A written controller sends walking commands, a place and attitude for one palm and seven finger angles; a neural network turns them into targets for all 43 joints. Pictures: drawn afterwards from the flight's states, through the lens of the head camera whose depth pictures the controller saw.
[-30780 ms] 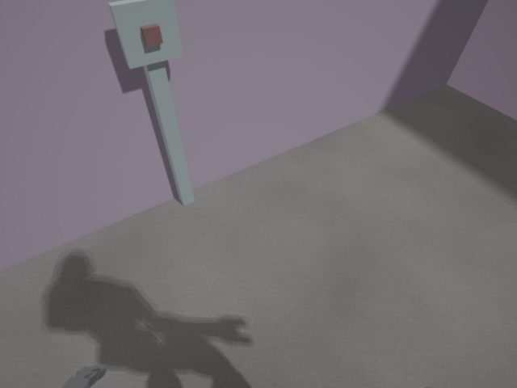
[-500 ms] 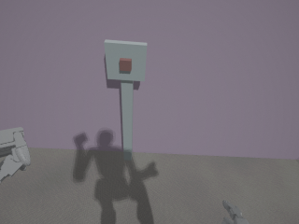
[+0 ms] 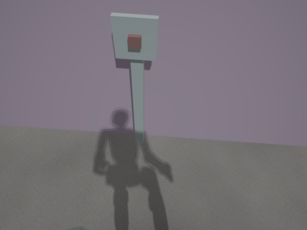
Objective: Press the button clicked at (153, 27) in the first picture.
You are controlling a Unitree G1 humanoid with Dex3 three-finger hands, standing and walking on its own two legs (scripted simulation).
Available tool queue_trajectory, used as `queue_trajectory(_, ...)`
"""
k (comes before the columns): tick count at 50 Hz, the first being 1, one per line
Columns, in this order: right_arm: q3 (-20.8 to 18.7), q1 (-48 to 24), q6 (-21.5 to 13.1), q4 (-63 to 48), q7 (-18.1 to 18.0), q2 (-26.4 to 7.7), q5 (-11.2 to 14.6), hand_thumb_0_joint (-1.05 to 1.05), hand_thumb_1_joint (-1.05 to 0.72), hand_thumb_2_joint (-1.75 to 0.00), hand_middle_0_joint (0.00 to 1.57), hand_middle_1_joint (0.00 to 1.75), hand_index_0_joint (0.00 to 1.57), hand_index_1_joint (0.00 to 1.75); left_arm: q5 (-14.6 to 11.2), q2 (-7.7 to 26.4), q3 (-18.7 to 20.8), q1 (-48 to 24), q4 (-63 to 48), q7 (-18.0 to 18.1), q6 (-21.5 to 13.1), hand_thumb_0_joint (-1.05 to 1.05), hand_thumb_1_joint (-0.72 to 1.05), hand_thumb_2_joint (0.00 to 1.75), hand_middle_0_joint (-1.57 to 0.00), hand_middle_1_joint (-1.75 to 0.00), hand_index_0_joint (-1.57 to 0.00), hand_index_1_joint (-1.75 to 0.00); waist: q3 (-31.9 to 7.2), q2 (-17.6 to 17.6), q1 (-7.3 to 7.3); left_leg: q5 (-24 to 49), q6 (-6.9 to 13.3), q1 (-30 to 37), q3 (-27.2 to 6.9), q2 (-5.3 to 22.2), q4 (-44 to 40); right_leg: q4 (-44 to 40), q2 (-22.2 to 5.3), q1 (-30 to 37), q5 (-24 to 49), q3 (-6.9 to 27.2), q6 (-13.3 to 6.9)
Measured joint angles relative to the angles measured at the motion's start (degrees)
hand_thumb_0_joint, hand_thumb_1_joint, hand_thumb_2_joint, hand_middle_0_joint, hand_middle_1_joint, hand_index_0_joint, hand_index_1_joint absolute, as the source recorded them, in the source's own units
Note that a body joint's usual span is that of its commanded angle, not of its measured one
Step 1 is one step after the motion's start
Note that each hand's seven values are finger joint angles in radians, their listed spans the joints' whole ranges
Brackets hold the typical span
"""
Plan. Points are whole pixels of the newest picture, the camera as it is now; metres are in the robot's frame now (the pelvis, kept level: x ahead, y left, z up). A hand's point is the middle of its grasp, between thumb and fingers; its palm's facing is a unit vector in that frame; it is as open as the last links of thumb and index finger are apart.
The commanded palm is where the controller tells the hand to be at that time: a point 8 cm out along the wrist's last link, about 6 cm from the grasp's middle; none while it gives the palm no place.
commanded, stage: let the arm hang, fingers relaxed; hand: left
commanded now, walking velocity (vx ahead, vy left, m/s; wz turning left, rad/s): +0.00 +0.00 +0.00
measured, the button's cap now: (134, 41) +0.77 +0.11 +0.09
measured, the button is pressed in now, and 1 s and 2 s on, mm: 0 0 0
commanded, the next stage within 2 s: stand and wait in 0.80 s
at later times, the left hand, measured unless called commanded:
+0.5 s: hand out of the picture +0.01 +0.19 -0.15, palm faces +0.03 -0.97 -0.23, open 7.1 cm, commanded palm none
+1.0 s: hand out of the picture +0.03 +0.18 -0.15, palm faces +0.03 -0.97 -0.22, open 7.4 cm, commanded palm none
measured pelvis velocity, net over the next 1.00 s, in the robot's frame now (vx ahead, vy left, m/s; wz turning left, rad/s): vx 0.02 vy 0.00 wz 0.01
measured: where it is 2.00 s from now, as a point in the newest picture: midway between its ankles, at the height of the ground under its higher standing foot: outside the picture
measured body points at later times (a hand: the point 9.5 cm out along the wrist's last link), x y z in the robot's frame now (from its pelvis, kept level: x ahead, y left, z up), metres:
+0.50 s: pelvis +0.00 +0.00 +0.02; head +0.02 -0.01 +0.47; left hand +0.01 +0.24 -0.13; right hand +0.00 -0.21 -0.15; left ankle +0.05 +0.11 -0.72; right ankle +0.03 -0.12 -0.72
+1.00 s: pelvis +0.02 +0.00 +0.02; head +0.04 -0.01 +0.47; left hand +0.03 +0.24 -0.14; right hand +0.02 -0.23 -0.14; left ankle +0.05 +0.11 -0.72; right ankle +0.03 -0.12 -0.72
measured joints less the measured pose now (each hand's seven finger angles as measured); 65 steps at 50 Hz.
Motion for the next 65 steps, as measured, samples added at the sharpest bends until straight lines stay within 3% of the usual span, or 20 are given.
queue_trajectory(4,-0.8,2.4,1.4,4.1,0.0,-0.3,0.0,0.01,-0.91,-0.9,0.2,0.3,0.2,0.3,-0.3,1.7,-0.6,0.5,7.9,-1.3,0.1,0.01,0.9,0.89,-0.86,-1.12,-0.89,-1.06,0.0,2.3,-0.19,1.6,-0.1,1.1,-2.5,1.1,-1.9,-3.4,1.2,2.5,-0.2,-2.4,-0.5)
queue_trajectory(8,-0.8,3.9,1.3,8.2,-0.6,0.0,0.0,0.01,-0.91,-0.9,0.2,0.3,0.2,0.3,-0.9,2.1,-0.8,0.7,14.0,-1.3,-0.3,0.01,0.9,0.9,-0.73,-0.95,-0.75,-0.91,0.6,3.1,0.27,2.9,-0.6,3.4,-2.3,1.3,-4.8,-6.8,1.3,4.9,1.4,-2.1,-0.3)
queue_trajectory(18,-0.6,3.9,0.9,13.7,-0.8,1.6,0.1,0.01,-0.91,-0.9,0.2,0.3,0.2,0.3,-1.2,0.1,-1.1,-1.4,21.6,-1.3,-0.9,0.0,0.9,0.9,-0.39,-0.53,-0.4,-0.52,0.9,4.3,0.64,5.8,-0.1,6.3,-1.5,0.7,-10.5,-11.0,0.6,6.9,3.8,-1.3,0.0)
queue_trajectory(24,-0.8,3.2,0.7,14.9,-1.0,2.6,0.1,0.01,-0.91,-0.9,0.2,0.3,0.2,0.3,-1.1,-1.3,-1.0,-2.5,23.3,-1.0,-1.3,0.0,0.9,0.9,-0.26,-0.38,-0.27,-0.37,0.4,4.3,0.51,5.9,-0.1,6.7,-1.4,0.7,-11.0,-11.2,0.6,7.2,3.8,-1.2,0.1)
queue_trajectory(38,-1.0,1.9,0.1,15.8,-1.5,3.4,0.2,0.01,-0.91,-0.9,0.2,0.3,0.2,0.3,-1.1,-3.0,-0.7,-3.8,24.7,-0.8,-1.9,0.0,0.91,0.9,-0.2,-0.3,-0.2,-0.3,0.8,3.5,0.39,5.4,-0.3,7.5,-1.2,0.9,-11.3,-11.6,0.7,7.9,3.4,-1.0,0.0)
queue_trajectory(65,-1.5,-2.4,-0.3,16.4,-1.3,-0.7,0.3,0.01,-0.91,-0.9,0.2,0.3,0.2,0.3,-1.1,0.6,-0.1,-7.0,25.0,-1.2,-2.5,0.0,0.9,0.9,-0.2,-0.3,-0.2,-0.29,2.1,3.8,0.58,5.2,-0.7,9.5,-1.1,1.2,-13.3,-13.7,1.0,9.9,3.4,-0.9,-0.4)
